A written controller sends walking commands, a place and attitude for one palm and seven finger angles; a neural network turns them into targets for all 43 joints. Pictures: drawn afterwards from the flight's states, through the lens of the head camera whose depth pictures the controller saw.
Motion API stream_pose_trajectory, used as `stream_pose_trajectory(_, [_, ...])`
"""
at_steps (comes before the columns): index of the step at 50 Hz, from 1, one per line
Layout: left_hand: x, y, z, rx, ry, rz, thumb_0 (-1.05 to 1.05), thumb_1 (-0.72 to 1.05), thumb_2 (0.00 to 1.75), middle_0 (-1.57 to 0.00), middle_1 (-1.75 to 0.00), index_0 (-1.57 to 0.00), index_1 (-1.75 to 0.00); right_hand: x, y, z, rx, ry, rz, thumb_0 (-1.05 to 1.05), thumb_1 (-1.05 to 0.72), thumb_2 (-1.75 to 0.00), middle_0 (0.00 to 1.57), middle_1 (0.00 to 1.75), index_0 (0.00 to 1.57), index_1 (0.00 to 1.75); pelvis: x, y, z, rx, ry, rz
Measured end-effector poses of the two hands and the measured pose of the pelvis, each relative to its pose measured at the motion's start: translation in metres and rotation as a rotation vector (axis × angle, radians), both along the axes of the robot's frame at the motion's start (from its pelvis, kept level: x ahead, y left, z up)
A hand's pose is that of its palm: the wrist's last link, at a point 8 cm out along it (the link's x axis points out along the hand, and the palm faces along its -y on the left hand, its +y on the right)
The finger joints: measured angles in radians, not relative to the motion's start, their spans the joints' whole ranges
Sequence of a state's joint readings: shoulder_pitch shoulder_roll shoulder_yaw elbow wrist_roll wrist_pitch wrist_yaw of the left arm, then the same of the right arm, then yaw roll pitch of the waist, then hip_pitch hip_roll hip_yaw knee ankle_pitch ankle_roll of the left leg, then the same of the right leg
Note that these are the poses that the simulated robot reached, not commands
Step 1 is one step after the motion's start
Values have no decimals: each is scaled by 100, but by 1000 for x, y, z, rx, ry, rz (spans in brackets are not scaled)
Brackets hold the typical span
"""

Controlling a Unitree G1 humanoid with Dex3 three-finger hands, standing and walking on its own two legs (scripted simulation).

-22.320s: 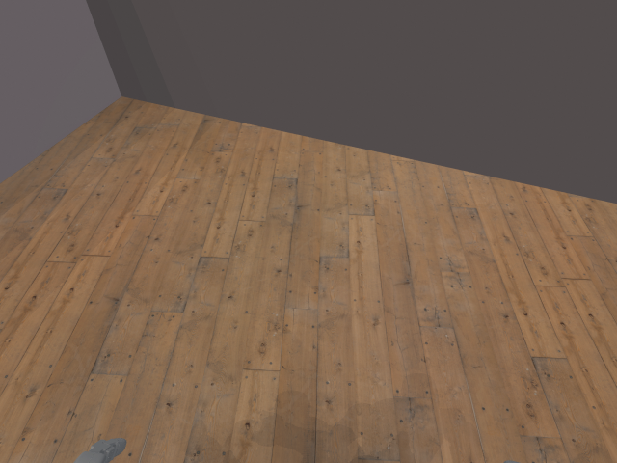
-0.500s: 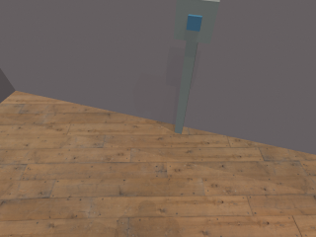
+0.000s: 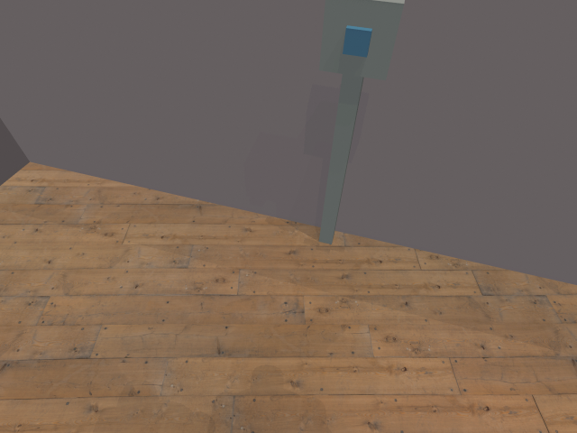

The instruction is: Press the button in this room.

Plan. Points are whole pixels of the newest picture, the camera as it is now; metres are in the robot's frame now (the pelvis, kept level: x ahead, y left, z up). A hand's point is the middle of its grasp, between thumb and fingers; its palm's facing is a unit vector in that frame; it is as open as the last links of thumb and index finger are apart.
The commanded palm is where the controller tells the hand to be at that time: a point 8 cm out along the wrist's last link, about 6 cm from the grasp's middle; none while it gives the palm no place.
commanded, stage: look at it before walking up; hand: left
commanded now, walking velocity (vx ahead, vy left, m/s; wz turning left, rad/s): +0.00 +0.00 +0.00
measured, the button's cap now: (357, 41) +0.99 -0.11 +0.12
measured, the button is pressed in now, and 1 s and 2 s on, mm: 0 0 0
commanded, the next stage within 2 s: walk to a spot facing it in 0.12 s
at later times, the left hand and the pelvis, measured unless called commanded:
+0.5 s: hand out of the picture +0.01 +0.18 -0.19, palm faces -0.04 -0.98 -0.22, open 7.4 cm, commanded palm none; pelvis -0.01 -0.01 -0.01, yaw -6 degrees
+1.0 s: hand out of the picture +0.07 +0.12 -0.16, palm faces -0.18 -0.96 -0.22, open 7.4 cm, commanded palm none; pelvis +0.06 -0.06 +0.00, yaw -17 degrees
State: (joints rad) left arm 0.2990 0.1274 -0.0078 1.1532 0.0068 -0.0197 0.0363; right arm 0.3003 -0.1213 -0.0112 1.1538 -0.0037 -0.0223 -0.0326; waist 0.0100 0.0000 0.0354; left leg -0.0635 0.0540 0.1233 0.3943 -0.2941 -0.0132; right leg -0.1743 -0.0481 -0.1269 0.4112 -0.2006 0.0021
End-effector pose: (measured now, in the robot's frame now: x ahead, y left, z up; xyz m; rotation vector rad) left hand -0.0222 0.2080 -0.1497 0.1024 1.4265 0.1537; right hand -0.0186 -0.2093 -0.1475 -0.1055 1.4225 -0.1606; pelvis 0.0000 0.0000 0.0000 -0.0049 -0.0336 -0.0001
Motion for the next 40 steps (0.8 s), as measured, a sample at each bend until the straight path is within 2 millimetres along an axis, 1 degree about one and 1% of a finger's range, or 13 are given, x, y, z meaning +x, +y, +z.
stream_pose_trajectory(7, [2,8,2,18,-7,-5,0,91,90,-20,-30,-20,-30,0,-4,1,-6,-1,6,0,-91,-90,20,29,20,30,-3,0,0,0,2,1])
stream_pose_trajectory(14, [8,19,5,42,-20,-10,0,91,90,-20,-30,-20,-30,0,-13,2,-23,2,12,0,-91,-90,20,29,20,30,-4,0,1,2,3,0])
stream_pose_trajectory(21, [17,21,0,44,10,-47,0,91,90,-20,-30,-20,-30,0,-17,-5,-37,-14,-40,0,-91,-90,20,29,20,30,-9,-1,-6,8,14,-59])
stream_pose_trajectory(26, [35,21,-5,63,6,-96,0,91,90,-20,-30,-20,-30,-2,-25,-16,-32,-39,-95,0,-91,-90,20,29,20,30,-13,-9,-16,34,13,-113])
stream_pose_trajectory(29, [54,14,-2,89,-19,-122,0,91,90,-20,-30,-20,-30,-4,-36,-26,-17,-47,-122,0,-91,-90,20,29,20,30,-10,-20,-21,39,8,-141])
stream_pose_trajectory(31, [68,7,-1,105,-59,-140,0,91,90,-20,-30,-20,-30,-3,-47,-36,-3,-48,-132,0,-91,-90,20,29,20,30,-6,-29,-26,37,10,-157])
stream_pose_trajectory(33, [79,-1,0,118,-103,-154,0,91,90,-20,-30,-20,-30,1,-59,-43,4,-44,-136,0,-91,-90,20,29,20,30,-4,-38,-31,23,14,-165])
stream_pose_trajectory(34, [82,-5,2,121,-116,-155,0,91,90,-20,-30,-20,-30,6,-65,-42,4,-46,-134,0,-91,-90,20,29,20,30,-3,-42,-30,23,14,-166])
stream_pose_trajectory(36, [83,-13,9,121,-122,-154,0,91,90,-20,-30,-20,-30,19,-76,-33,-1,-69,-131,1,-91,-90,20,29,20,30,-1,-48,-22,29,15,-181])
stream_pose_trajectory(40, [81,-29,20,94,-73,-188,0,91,90,-20,-30,-20,-30,56,-99,-7,-27,-172,-136,1,-91,-90,20,29,20,30,9,-57,-6,46,29,-229])
